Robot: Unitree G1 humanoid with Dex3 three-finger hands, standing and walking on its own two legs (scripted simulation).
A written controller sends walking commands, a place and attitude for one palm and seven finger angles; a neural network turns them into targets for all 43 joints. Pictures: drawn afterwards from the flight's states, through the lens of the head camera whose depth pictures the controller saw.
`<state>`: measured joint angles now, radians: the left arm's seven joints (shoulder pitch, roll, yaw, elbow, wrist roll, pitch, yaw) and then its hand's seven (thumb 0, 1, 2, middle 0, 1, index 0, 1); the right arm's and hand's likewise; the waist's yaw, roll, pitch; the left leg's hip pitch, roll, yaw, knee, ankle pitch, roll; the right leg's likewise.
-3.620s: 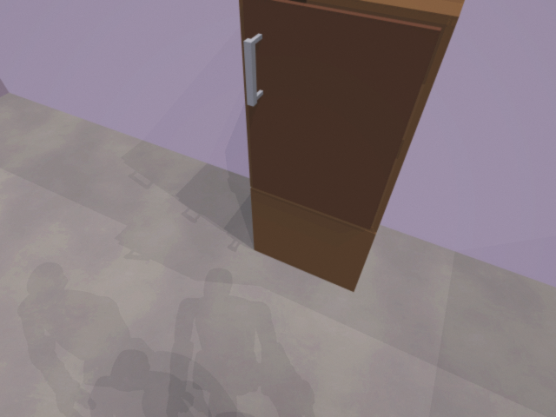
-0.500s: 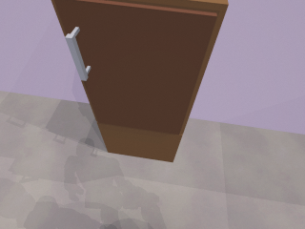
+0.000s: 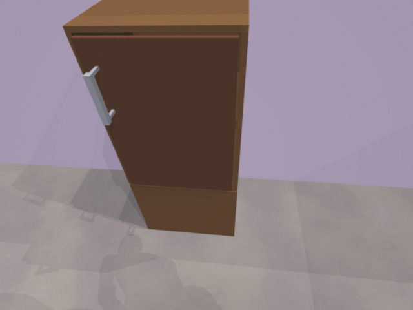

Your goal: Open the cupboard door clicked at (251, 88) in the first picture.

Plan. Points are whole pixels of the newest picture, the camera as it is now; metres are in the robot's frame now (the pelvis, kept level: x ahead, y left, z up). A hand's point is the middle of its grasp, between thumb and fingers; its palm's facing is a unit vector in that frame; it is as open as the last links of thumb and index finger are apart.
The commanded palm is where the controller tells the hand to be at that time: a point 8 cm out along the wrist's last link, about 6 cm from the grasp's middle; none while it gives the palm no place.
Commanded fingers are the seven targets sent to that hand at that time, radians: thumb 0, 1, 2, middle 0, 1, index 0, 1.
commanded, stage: come to a stop and stand still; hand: left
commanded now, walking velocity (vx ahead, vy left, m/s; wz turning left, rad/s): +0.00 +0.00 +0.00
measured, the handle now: (101, 96) +0.64 +0.32 +0.11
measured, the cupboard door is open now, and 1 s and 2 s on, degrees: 0 0 0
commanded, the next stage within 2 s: look again from close up in 0.16 s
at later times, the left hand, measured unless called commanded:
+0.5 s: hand out of the picture +0.01 +0.16 -0.17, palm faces +0.04 -0.98 -0.17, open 7.4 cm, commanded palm none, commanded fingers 0.00 0.90 0.90 -0.20 -0.30 -0.20 -0.30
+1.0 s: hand out of the picture +0.06 +0.18 -0.16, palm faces +0.03 -0.98 -0.20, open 7.4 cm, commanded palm none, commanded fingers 0.00 0.90 0.90 -0.20 -0.30 -0.20 -0.30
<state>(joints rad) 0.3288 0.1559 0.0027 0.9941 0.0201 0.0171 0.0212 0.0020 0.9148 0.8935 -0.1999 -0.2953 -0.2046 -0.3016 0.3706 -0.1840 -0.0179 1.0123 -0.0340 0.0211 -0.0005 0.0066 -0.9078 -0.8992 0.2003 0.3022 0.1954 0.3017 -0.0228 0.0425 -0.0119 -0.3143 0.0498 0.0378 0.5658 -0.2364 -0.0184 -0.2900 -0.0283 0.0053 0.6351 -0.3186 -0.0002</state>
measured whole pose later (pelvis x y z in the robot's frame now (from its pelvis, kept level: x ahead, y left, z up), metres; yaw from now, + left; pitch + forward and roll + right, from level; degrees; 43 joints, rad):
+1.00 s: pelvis +0.06 +0.01 +0.01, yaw -1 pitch +0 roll +1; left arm 0.29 0.15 0.01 1.09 0.02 -0.02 0.03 0.00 0.90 0.89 -0.20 -0.29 -0.20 -0.30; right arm 0.25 -0.17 -0.01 1.10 -0.02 -0.01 -0.02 0.01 -0.91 -0.90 0.20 0.30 0.20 0.30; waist 0.02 0.01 0.02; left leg -0.22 0.04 0.03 0.50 -0.27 -0.04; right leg -0.18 -0.03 0.02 0.53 -0.34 0.01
